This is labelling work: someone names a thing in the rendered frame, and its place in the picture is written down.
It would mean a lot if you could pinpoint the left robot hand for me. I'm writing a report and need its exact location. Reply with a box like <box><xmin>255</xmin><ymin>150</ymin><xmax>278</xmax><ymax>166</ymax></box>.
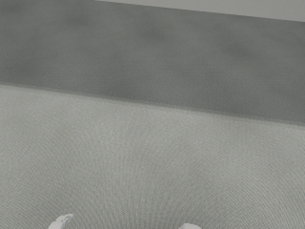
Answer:
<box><xmin>48</xmin><ymin>214</ymin><xmax>74</xmax><ymax>229</ymax></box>

